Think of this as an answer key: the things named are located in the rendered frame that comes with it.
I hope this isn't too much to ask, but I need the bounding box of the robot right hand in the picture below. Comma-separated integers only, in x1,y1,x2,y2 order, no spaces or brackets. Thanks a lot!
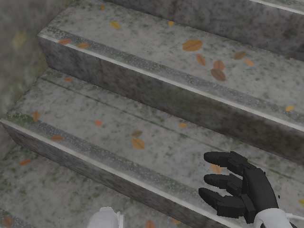
199,151,280,224

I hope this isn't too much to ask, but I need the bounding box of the robot left thigh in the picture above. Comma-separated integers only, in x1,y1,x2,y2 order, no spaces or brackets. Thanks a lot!
86,210,125,228

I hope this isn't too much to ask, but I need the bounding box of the robot left shin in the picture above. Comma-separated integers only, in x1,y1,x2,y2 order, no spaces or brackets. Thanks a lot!
89,206,114,220

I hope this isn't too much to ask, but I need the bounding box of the right robot forearm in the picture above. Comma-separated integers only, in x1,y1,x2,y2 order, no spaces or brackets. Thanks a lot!
253,208,297,228

